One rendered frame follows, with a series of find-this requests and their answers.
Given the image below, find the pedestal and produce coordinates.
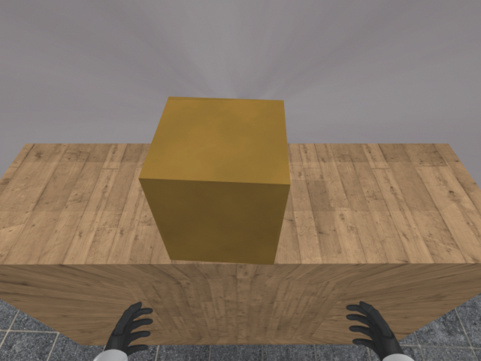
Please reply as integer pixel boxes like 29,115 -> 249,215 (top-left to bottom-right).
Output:
0,144 -> 481,345

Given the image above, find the left robot hand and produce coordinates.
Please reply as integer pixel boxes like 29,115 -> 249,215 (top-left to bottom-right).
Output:
104,302 -> 153,356

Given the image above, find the carton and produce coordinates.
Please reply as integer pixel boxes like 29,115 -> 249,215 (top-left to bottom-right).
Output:
138,96 -> 291,265

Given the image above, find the right robot hand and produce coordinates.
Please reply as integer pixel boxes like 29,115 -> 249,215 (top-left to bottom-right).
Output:
346,301 -> 404,361

